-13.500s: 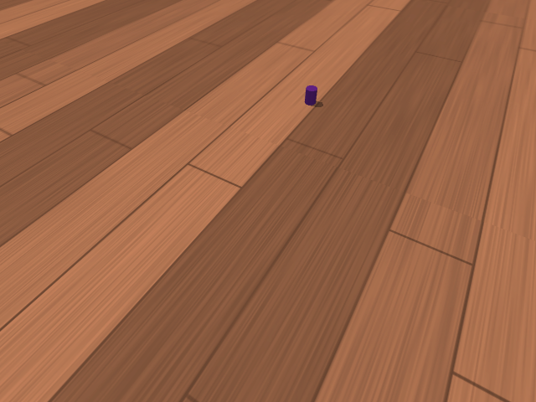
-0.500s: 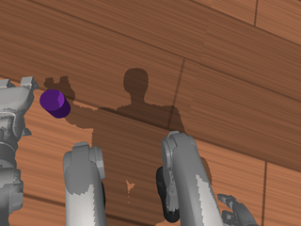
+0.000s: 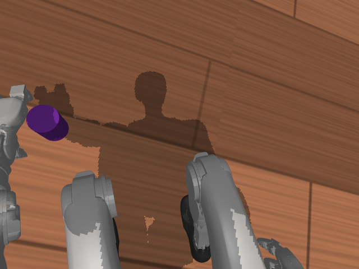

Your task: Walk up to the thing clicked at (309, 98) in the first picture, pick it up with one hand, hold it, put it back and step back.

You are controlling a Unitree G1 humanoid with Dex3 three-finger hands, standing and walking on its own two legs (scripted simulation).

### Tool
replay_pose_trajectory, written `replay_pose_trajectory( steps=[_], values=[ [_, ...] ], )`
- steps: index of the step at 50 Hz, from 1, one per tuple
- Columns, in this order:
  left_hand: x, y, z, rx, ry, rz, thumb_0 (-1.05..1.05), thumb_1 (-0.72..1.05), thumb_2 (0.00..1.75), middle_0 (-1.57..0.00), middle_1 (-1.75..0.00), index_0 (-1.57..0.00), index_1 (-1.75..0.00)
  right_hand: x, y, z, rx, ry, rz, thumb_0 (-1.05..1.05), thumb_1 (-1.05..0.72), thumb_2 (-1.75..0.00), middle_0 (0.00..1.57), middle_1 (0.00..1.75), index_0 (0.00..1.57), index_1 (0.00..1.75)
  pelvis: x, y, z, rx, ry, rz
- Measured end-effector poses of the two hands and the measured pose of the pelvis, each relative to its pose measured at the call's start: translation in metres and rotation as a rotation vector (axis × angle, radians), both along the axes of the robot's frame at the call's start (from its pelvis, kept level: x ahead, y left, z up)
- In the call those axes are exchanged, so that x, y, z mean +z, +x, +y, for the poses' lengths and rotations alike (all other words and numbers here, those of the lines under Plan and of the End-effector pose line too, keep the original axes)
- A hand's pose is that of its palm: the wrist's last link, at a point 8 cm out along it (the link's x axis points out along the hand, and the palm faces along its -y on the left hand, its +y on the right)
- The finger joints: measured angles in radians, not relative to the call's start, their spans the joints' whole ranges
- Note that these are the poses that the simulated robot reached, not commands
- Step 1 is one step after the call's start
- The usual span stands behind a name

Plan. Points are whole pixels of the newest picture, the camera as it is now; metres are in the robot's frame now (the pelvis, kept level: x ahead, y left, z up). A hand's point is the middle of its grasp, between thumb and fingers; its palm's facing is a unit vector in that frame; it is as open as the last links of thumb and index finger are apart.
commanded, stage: approach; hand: left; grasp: from above
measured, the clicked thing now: (49, 124) +0.49 +0.28 -0.29
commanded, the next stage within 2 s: rest palm in 0.92 s
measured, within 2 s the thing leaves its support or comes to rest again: neither
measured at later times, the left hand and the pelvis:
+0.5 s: hand (39, 105) +0.50 +0.27 -0.18, palm faces -0.37 -0.06 -0.93, open 14.0 cm; pelvis +0.00 +0.00 -0.01, yaw -1 degrees
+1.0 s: hand (22, 118) +0.47 +0.30 -0.17, palm faces -0.39 -0.06 -0.92, open 13.9 cm; pelvis +0.00 +0.00 -0.01, yaw -1 degrees
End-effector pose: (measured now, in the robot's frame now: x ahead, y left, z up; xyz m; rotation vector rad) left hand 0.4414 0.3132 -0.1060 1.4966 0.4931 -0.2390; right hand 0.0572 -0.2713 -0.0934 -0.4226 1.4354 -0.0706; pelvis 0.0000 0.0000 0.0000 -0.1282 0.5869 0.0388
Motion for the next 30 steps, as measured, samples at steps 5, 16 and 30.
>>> replay_pose_trajectory(
  steps=[5, 16, 30],
  values=[
    [-0.002, 0.003, -0.001, 0.005, -0.007, -0.004, 0.00, -0.53, 1.00, -0.08, -1.04, -0.09, -1.03, -0.001, -0.001, -0.002, 0.003, -0.003, 0.005, 0.00, -0.91, -0.90, 0.20, 0.30, 0.20, 0.30, -0.002, 0.001, -0.001, -0.003, -0.002, 0.002],
    [-0.015, 0.020, -0.011, -0.021, -0.008, -0.009, 0.00, -0.52, 0.97, -0.08, -1.05, -0.09, -1.04, -0.003, -0.001, 0.000, 0.031, -0.013, 0.012, 0.00, -0.91, -0.89, 0.20, 0.30, 0.20, 0.30, -0.009, 0.001, 0.000, -0.005, -0.007, 0.001],
    [-0.004, 0.069, -0.043, -0.002, 0.022, -0.079, 0.00, -0.51, 0.97, -0.08, -1.05, -0.09, -1.04, -0.002, -0.028, 0.005, -0.049, -0.003, 0.049, 0.00, -0.91, -0.89, 0.20, 0.30, 0.20, 0.30, -0.012, 0.006, 0.001, -0.015, -0.013, 0.026]
  ],
)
